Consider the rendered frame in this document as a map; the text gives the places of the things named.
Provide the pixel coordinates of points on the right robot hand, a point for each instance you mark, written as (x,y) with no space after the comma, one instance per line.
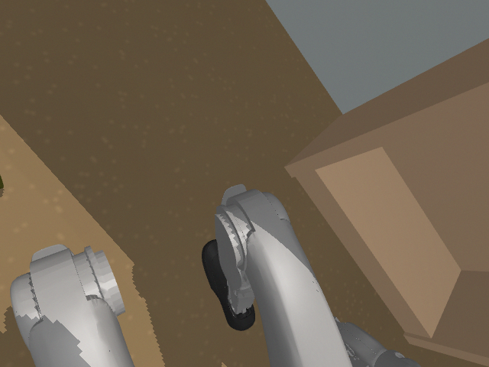
(362,348)

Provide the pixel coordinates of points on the right robot arm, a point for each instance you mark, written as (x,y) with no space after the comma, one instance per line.
(392,358)

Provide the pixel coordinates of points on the right robot foot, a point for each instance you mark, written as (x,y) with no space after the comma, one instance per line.
(218,283)

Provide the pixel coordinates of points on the bookshelf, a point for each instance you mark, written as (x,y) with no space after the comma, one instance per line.
(403,181)

